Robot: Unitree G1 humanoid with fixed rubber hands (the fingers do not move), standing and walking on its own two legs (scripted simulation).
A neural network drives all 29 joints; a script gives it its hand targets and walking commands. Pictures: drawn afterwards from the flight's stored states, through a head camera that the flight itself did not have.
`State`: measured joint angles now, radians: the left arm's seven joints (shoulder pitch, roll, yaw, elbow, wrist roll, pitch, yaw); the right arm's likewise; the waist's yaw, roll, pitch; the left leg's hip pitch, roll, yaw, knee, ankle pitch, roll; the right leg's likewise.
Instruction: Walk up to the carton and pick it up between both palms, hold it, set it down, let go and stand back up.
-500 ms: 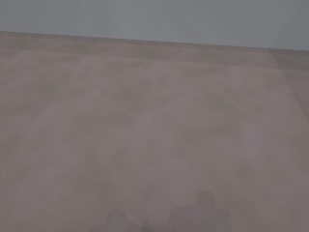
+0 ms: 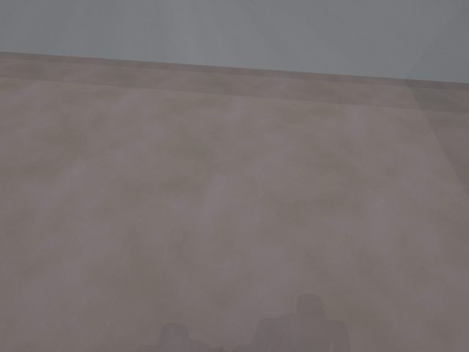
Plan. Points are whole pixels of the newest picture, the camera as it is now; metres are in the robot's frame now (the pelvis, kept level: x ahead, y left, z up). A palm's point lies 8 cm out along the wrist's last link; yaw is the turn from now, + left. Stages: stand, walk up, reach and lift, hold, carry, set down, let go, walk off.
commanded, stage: stand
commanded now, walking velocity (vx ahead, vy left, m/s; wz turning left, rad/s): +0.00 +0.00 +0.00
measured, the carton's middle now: out of the picture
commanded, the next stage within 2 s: walk up in 1.36 s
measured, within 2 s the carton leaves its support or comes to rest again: neither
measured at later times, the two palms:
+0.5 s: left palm out of the picture -0.02 +0.20 -0.14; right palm out of the picture -0.02 -0.21 -0.15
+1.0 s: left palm out of the picture -0.04 +0.20 -0.15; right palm out of the picture -0.05 -0.21 -0.15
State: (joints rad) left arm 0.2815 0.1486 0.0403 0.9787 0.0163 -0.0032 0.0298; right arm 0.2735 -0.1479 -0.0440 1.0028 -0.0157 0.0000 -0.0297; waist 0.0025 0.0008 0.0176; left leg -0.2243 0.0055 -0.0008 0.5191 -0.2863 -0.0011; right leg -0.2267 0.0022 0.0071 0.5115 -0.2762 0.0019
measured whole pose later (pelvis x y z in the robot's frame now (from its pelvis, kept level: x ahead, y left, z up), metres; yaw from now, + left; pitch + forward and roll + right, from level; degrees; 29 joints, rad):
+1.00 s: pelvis -0.01 -0.01 +0.00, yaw +0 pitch -1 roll +0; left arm 0.31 0.10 0.02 1.14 0.02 0.00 0.04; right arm 0.33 -0.10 -0.02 1.15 -0.02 0.00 -0.04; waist 0.00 0.00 0.03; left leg -0.20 0.01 -0.01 0.46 -0.24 -0.01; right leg -0.20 0.01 0.00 0.46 -0.23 0.00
